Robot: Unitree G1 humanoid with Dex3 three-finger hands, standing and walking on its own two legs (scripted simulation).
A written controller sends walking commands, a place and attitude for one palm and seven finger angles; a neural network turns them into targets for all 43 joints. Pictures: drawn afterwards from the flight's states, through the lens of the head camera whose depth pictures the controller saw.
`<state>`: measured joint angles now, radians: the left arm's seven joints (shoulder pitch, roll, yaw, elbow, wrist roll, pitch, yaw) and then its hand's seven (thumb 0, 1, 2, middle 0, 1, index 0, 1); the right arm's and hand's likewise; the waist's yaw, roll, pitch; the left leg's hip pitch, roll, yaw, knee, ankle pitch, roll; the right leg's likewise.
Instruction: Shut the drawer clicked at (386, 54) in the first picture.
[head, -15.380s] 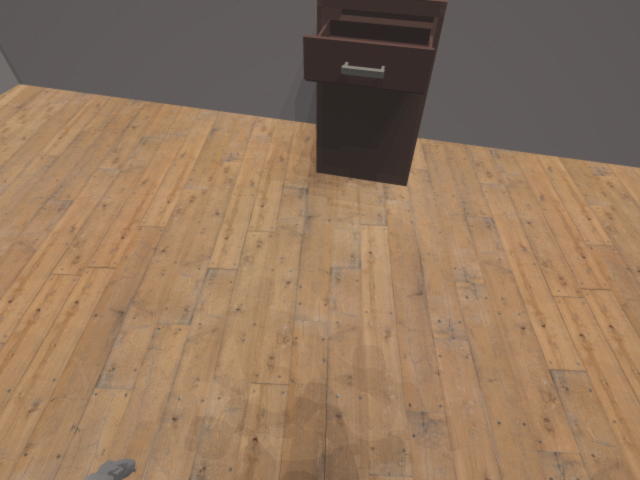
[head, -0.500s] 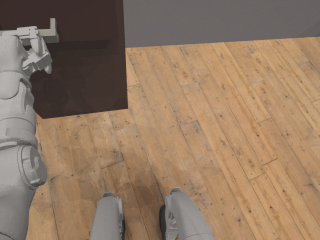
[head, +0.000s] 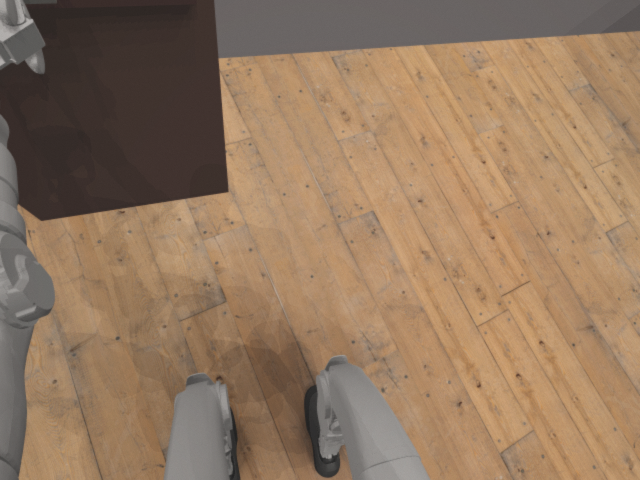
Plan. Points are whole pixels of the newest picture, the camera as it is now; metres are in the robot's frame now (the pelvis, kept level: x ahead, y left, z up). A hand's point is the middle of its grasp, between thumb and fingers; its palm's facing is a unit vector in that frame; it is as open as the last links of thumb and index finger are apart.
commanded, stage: push the drawer shut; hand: left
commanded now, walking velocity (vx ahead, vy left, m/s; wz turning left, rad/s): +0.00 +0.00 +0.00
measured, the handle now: out of the picture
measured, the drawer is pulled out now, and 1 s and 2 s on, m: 0.02 0.00 0.00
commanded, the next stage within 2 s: pull the fist back off the drawer in 0.46 s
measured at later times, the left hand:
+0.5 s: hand (15, 3) +0.61 +0.23 +0.08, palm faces +0.10 -0.99 -0.06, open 3.3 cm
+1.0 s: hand (18, 5) +0.61 +0.23 +0.08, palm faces +0.10 -0.99 -0.03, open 3.3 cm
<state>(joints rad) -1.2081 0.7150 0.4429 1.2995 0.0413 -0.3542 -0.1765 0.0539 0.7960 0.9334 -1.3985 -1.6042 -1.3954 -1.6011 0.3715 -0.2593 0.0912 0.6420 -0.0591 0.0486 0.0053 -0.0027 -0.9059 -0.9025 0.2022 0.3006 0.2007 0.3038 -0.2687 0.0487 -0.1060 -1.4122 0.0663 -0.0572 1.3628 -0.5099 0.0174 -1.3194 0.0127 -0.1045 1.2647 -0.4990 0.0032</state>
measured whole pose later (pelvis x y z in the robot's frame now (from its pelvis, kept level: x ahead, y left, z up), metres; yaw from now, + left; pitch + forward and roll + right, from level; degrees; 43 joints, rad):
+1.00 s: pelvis -0.01 +0.01 -0.01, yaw -2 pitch +34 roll -9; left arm -1.33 0.82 0.43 1.27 0.09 -0.23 -0.20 0.06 0.73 0.91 -1.40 -1.60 -1.39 -1.60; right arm 0.42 -0.24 0.13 0.62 -0.07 0.02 0.01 0.00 -0.91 -0.90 0.20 0.30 0.20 0.30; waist -0.32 0.05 -0.08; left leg -1.49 0.07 -0.07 1.39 -0.50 0.03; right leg -1.38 0.03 -0.12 1.26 -0.47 0.01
